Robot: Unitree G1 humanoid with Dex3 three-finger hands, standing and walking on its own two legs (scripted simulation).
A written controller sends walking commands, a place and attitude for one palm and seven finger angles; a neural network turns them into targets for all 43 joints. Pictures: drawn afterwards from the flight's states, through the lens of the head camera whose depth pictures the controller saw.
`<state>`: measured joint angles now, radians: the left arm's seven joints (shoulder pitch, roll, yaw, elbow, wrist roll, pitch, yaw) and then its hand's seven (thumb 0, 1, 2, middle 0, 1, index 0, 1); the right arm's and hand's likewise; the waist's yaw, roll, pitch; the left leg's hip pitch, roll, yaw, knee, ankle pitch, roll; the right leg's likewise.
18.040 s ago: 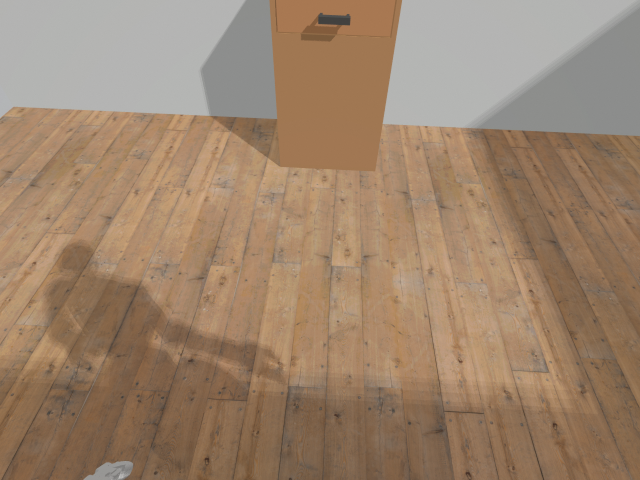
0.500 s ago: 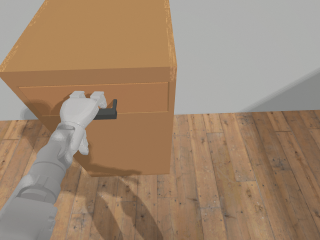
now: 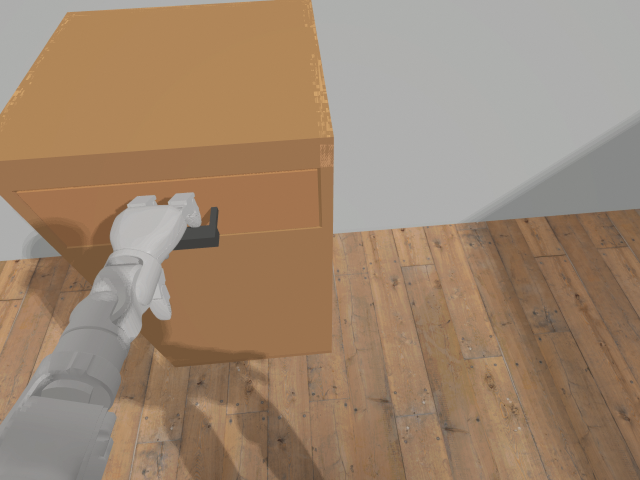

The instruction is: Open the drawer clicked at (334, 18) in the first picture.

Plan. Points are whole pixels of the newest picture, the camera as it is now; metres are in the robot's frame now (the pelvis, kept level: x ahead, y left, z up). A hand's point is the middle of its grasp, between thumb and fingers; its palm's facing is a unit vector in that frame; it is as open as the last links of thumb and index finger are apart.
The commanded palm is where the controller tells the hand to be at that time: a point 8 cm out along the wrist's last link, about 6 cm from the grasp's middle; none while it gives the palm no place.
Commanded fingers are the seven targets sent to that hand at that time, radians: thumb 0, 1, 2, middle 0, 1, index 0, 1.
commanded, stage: move the hooked fingers above the handle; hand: left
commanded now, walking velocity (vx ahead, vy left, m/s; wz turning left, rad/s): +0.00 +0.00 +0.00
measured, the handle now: (180, 227) +0.49 +0.23 -0.02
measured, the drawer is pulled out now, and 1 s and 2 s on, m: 0.00 0.00 0.00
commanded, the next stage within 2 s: lift the fingers back up to retry in 1.72 s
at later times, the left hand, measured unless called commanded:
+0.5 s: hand (187, 248) +0.42 +0.20 +0.02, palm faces -0.12 -0.08 -0.99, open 13.8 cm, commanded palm +0.41 +0.23 +0.09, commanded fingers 0.00 -0.50 0.30 -0.30 -1.20 -0.30 -1.20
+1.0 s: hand (209, 227) +0.44 +0.16 +0.04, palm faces +0.03 -0.12 -0.99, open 13.8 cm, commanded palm +0.41 +0.24 +0.10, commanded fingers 0.00 -0.50 0.30 -0.30 -1.20 -0.30 -1.20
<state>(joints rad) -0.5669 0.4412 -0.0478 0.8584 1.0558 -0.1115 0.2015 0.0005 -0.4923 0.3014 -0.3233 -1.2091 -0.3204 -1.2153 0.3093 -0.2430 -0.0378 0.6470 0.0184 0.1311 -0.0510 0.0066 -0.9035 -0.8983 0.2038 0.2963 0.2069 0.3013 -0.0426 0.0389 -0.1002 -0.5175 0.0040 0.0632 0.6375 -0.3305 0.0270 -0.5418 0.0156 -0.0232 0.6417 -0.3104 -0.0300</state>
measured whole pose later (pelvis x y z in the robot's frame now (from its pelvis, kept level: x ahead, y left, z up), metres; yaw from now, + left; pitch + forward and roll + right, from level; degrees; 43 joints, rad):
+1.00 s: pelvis +0.01 +0.01 +0.00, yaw +0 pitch +13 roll +0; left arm -0.58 0.35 -0.09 0.72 1.07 -0.15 0.29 0.00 -0.49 0.30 -0.32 -1.20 -0.33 -1.20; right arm 0.25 -0.25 -0.05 0.67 -0.01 0.12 -0.05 0.01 -0.90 -0.90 0.20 0.30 0.21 0.30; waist -0.04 0.04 -0.11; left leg -0.52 0.00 0.07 0.67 -0.36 0.03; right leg -0.55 0.01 -0.02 0.68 -0.34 -0.02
